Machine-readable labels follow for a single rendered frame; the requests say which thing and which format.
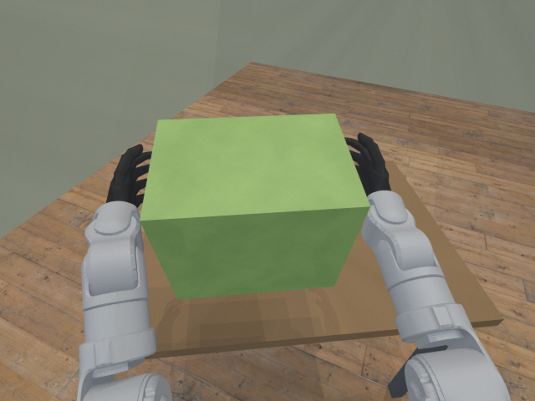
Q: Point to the robot left hand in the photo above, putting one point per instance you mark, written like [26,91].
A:
[124,186]

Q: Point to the right robot forearm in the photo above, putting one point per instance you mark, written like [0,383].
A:
[426,311]

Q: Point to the carton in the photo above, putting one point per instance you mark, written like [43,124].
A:
[244,205]

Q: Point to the robot right hand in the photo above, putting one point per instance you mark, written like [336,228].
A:
[371,164]

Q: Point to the left robot forearm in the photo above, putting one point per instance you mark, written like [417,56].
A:
[117,329]

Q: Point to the left robot upper arm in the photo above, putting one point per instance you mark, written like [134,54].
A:
[144,387]

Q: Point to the table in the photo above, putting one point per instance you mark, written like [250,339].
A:
[358,306]

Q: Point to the right robot upper arm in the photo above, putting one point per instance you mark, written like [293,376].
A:
[459,374]

